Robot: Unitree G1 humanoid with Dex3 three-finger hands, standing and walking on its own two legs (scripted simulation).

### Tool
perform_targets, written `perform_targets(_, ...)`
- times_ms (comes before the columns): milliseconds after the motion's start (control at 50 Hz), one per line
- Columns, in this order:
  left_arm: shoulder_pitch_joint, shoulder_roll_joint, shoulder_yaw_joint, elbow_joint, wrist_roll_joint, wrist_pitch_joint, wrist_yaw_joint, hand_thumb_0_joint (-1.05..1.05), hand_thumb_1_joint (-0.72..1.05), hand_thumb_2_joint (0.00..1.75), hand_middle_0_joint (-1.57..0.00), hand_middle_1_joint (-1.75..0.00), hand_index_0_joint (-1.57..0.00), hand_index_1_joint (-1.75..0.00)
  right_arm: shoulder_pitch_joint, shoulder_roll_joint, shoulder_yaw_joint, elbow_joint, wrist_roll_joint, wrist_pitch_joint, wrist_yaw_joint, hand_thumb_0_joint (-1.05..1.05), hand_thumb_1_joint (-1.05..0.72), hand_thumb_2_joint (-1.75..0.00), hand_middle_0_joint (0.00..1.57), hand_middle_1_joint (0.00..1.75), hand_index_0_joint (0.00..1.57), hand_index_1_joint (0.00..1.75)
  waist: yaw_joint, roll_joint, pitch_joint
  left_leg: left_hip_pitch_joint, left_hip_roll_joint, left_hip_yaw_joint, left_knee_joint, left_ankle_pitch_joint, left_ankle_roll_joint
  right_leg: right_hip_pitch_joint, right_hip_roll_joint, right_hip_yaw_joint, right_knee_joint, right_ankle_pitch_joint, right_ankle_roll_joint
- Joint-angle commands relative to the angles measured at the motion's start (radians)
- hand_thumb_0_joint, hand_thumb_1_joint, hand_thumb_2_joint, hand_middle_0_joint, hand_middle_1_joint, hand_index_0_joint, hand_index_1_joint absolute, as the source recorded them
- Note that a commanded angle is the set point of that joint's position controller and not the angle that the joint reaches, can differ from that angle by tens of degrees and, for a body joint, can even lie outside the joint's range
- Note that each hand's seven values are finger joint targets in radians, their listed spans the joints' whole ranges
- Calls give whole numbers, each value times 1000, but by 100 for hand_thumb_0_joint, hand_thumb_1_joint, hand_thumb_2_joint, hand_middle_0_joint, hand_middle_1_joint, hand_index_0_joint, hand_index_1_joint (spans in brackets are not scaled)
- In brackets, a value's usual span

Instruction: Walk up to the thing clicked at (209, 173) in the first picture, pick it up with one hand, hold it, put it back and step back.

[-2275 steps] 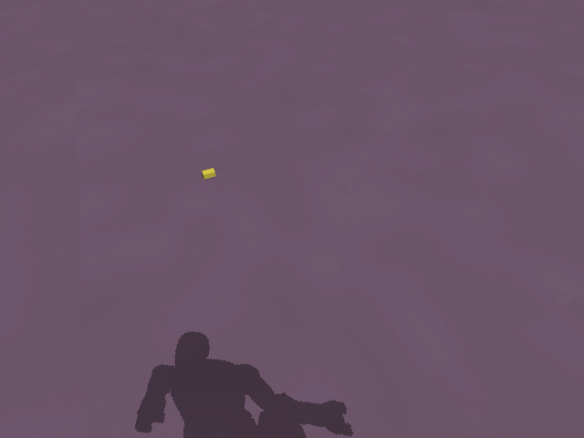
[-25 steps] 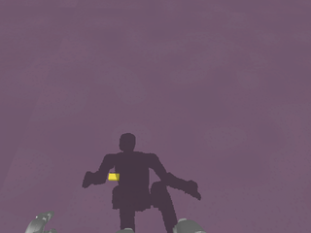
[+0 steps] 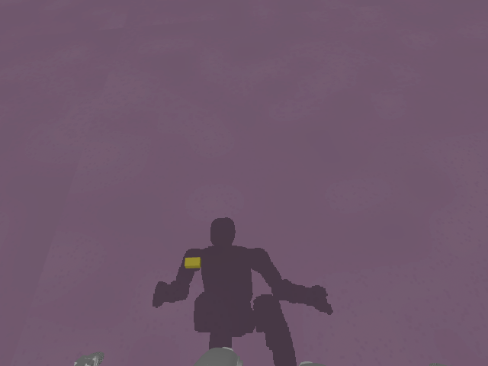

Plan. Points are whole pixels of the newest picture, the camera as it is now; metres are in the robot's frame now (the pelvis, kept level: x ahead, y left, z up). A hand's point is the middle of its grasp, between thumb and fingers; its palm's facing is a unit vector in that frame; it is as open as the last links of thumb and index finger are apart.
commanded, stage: step back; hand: left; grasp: from above
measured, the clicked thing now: (192, 262) +0.57 +0.28 -0.75
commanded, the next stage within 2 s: none
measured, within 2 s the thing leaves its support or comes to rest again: neither
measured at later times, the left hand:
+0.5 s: hand out of the picture -0.06 +0.27 -0.16, palm faces -0.04 -0.92 -0.40, open 7.4 cm
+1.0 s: hand out of the picture -0.20 +0.26 -0.15, palm faces +0.04 -0.92 -0.40, open 7.4 cm
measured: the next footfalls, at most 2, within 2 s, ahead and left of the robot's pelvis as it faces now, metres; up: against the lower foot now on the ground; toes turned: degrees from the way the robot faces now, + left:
left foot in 0.14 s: -0.02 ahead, +0.12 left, +0.00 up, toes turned +0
right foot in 0.52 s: -0.15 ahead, -0.14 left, +0.00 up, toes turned +0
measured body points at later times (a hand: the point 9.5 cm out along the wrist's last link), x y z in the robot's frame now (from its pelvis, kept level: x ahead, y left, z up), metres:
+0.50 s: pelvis -0.15 -0.01 -0.01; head -0.09 +0.00 +0.43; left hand -0.06 +0.31 -0.13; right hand -0.02 -0.32 -0.11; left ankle -0.06 +0.12 -0.73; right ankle -0.19 -0.14 -0.71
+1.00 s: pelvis -0.33 -0.02 -0.01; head -0.27 +0.00 +0.44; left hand -0.21 +0.31 -0.12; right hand -0.25 -0.33 -0.13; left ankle -0.31 +0.10 -0.73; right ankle -0.25 -0.15 -0.68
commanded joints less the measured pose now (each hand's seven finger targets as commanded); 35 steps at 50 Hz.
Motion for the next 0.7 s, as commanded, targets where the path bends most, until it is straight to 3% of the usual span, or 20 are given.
perform_targets(0,19,257,72,-110,2,-23,34,0,90,90,-20,-30,-20,-30,20,-160,-42,-84,-12,-31,-11,0,-90,-90,20,30,20,30,37,-213,-215,-19,70,49,-280,-35,4,271,-246,215,-99,513,-207)
perform_targets(40,16,274,72,-119,-4,-15,28,0,90,90,-20,-30,-20,-30,47,-154,-46,-77,-21,-34,-4,0,-90,-90,20,30,20,30,27,-243,-236,46,79,98,-432,9,17,261,-237,213,-72,494,-187)
perform_targets(80,-29,289,66,-136,-17,-4,19,0,90,90,-20,-30,-20,-30,133,-154,-57,-43,-31,-44,1,0,-90,-90,20,30,20,30,-30,-210,-262,210,85,140,-699,258,36,171,-212,174,6,429,-140)
perform_targets(100,-10,257,55,-139,-19,2,17,0,90,90,-20,-30,-20,-30,109,-185,-70,-51,-41,-49,2,0,-90,-90,20,30,20,30,-17,-114,-248,275,151,23,-724,337,60,55,-153,149,38,278,-83)
perform_targets(120,15,218,46,-148,-24,2,14,0,90,90,-20,-30,-20,-30,83,-266,-90,-74,-58,-52,5,0,-90,-90,20,30,20,30,-9,94,-257,356,364,-252,-749,480,146,-119,-24,68,195,14,-24)
perform_targets(140,-61,246,65,-151,-26,-1,28,0,90,90,-20,-30,-20,-30,45,-346,-100,-93,-46,-48,15,0,-90,-90,20,30,20,30,-61,216,-226,218,506,-384,-782,643,304,-132,93,54,397,-379,9)
perform_targets(160,-96,256,70,-141,-9,1,38,0,90,90,-20,-30,-20,-30,36,-326,-103,-91,-53,-51,12,0,-90,-90,20,30,20,30,-69,139,-184,136,510,-383,-783,639,325,-119,104,165,549,-401,1)
perform_targets(200,-21,236,66,-102,-32,2,35,0,90,90,-20,-30,-20,-30,-57,-233,-72,-102,-53,-52,1,0,-90,-90,20,30,20,30,3,49,-168,218,383,-166,-724,704,244,-197,119,191,651,-293,-10)
perform_targets(220,24,240,68,-88,-32,1,32,0,90,90,-20,-30,-20,-30,-65,-227,-71,-110,-48,-53,-4,0,-90,-90,20,30,20,30,20,88,-158,224,376,-129,-712,690,240,-207,114,175,665,-256,-3)
perform_targets(320,31,234,71,-89,-14,-6,19,0,90,90,-20,-30,-20,-30,23,-202,-75,-116,-37,-54,-10,0,-90,-90,20,30,20,30,-35,103,-199,408,374,-106,-655,757,281,-234,93,129,550,-249,55)
perform_targets(380,25,230,69,-89,-17,-8,14,0,90,90,-20,-30,-20,-30,27,-217,-79,-133,-39,-49,-9,0,-90,-90,20,30,20,30,-50,125,-209,370,389,-91,-647,736,291,-149,57,75,398,-267,57)
perform_targets(440,101,223,69,-57,-15,-15,6,0,90,90,-20,-30,-20,-30,-35,-235,-80,-156,-40,-36,-4,0,-90,-90,20,30,20,30,-18,165,-257,304,367,-65,-608,609,243,-1,16,10,110,-190,30)
perform_targets(480,202,209,72,-9,-11,-20,0,0,90,90,-20,-30,-20,-30,-69,-247,-82,-162,-30,-21,-1,0,-90,-90,20,30,20,30,33,157,-282,205,330,-26,-555,491,187,164,25,-47,-165,6,0)
perform_targets(500,200,249,81,-7,6,-27,2,0,90,90,-20,-30,-20,-30,-57,-212,-72,-162,-21,-15,1,0,-90,-90,20,30,20,30,30,83,-255,61,275,-17,-495,341,123,220,-17,47,-179,28,-19)
perform_targets(520,167,343,108,-31,19,-34,1,0,90,90,-20,-30,-20,-30,-25,-145,-55,-171,-14,-15,3,0,-90,-90,20,30,20,30,8,-196,-209,-169,92,37,-303,54,44,249,-221,375,-238,-13,-91)
perform_targets(540,96,452,125,-75,15,-28,3,0,90,90,-20,-30,-20,-30,-95,-164,-67,-178,-13,-11,-18,0,-90,-90,20,30,20,30,76,-353,-165,-95,15,0,-54,-138,19,-47,-431,579,-326,11,-278)
perform_targets(560,52,418,113,-94,7,-33,6,0,90,90,-20,-30,-20,-30,-98,-204,-79,-165,-17,-8,-19,0,-90,-90,20,30,20,30,47,-260,-90,-51,37,-83,79,-105,6,-173,-429,567,-347,2,-287)
perform_targets(580,-39,344,91,-114,-3,-38,12,0,90,90,-20,-30,-20,-30,-24,-202,-75,-129,-10,-9,-15,0,-90,-90,20,30,20,30,-15,-141,-80,-58,4,-105,124,-11,15,-126,-318,365,-263,135,-222)
perform_targets(600,-90,304,83,-115,3,-36,18,0,90,90,-20,-30,-20,-30,24,-178,-66,-102,-2,-13,-14,0,-90,-90,20,30,20,30,-47,-133,-91,-58,-17,-77,119,31,20,-85,-240,233,-206,237,-166)
perform_targets(680,-12,267,80,-118,12,-30,24,0,90,90,-20,-30,-20,-30,43,-171,-56,-98,-17,-20,-14,0,-90,-90,20,30,20,30,13,-169,-144,-72,2,-6,46,14,-8,88,-221,170,-159,286,-174)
